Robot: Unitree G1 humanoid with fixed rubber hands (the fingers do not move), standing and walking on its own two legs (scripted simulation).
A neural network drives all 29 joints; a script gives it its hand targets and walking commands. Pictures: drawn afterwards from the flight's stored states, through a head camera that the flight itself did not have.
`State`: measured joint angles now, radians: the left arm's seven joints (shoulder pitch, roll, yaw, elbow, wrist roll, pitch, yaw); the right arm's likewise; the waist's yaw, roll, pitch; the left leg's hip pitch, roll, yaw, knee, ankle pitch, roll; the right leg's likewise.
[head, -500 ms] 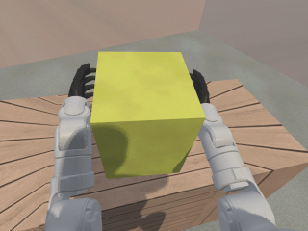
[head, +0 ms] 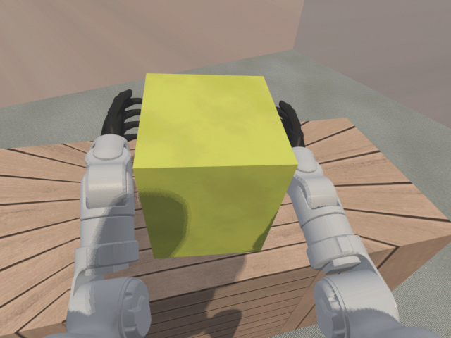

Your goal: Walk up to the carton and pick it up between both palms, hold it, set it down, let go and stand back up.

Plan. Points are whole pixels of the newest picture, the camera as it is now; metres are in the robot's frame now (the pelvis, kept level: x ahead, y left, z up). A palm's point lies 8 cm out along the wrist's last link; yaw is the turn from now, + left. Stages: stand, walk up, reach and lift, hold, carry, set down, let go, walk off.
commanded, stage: hold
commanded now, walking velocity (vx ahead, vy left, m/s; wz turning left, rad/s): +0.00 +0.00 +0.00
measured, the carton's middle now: (207, 169) +0.35 +0.01 +0.14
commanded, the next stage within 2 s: set down in 1.56 s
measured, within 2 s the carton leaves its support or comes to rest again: neither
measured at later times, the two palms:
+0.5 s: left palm (114, 138) +0.38 +0.16 +0.19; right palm (285, 144) +0.37 -0.13 +0.18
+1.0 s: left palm (120, 136) +0.37 +0.15 +0.20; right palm (292, 144) +0.37 -0.15 +0.18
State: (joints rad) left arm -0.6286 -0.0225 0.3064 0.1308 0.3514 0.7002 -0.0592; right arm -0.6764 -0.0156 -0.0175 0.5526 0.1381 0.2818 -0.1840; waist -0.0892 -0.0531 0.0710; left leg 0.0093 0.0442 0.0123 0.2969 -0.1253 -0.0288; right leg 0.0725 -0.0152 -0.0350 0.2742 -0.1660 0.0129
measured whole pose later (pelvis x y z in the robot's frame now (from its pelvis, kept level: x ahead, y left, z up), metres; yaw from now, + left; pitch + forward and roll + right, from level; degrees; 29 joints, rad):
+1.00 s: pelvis +0.01 +0.00 +0.00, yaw +0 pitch -10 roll +0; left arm -0.58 -0.02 0.29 0.06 0.32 0.70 -0.06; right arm -0.64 -0.03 0.02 0.48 0.17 0.29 -0.21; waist -0.09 -0.04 0.08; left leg 0.03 0.05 0.01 0.29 -0.14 -0.03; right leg 0.09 -0.01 -0.04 0.27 -0.18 0.01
